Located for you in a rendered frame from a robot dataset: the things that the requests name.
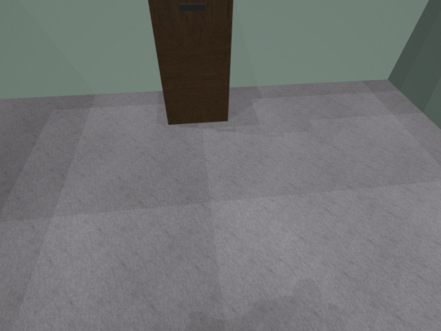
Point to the cabinet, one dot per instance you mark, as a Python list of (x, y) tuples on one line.
[(194, 64)]

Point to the handle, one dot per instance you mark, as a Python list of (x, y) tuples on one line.
[(191, 6)]

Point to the drawer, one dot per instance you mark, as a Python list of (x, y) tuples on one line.
[(167, 11)]

